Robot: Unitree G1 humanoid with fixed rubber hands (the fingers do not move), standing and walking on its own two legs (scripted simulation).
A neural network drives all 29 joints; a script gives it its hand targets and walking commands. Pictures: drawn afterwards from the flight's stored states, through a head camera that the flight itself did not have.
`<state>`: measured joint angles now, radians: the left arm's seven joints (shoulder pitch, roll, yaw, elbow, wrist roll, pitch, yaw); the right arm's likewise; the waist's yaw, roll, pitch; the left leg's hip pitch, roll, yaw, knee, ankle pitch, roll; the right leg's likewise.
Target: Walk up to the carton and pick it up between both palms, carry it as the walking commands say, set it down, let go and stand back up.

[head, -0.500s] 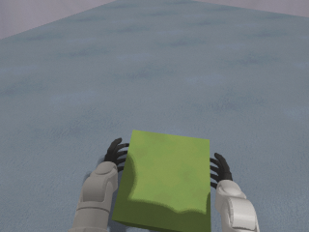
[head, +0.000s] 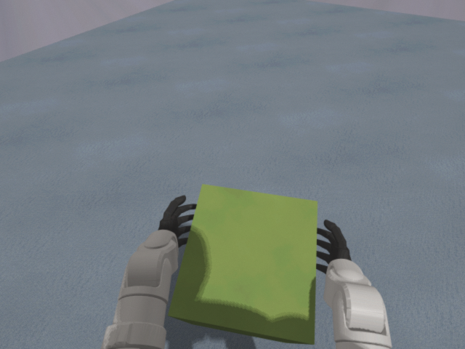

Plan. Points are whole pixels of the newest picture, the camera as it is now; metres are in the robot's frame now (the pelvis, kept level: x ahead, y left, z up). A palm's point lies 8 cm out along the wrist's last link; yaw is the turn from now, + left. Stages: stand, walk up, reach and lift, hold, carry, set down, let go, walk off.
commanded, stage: hold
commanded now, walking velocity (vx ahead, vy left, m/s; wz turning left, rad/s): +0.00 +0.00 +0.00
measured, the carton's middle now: (247, 270) +0.29 -0.02 -0.03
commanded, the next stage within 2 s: set down in 0.14 s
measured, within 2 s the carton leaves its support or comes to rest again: neither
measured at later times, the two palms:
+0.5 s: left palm (160, 245) +0.32 +0.14 +0.02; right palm (319, 259) +0.29 -0.15 +0.01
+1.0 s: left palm (172, 257) +0.34 +0.14 -0.07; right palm (308, 270) +0.32 -0.15 -0.08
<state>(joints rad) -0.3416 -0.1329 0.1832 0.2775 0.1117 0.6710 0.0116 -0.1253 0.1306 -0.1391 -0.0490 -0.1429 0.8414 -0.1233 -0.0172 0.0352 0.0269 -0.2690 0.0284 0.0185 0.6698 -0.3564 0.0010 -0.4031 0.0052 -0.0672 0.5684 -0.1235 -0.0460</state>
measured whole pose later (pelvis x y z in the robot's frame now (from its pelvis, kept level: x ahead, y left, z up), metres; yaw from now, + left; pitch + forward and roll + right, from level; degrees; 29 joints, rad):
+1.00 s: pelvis +0.02 +0.01 -0.01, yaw +0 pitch +16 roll +0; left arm -0.37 -0.17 0.33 0.56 0.25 0.15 0.02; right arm -0.27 0.15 -0.25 0.41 -0.20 0.26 -0.08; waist -0.01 0.04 0.01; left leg -0.66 0.02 0.01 0.77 -0.38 0.00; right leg -0.79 0.01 -0.05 0.64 -0.13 -0.03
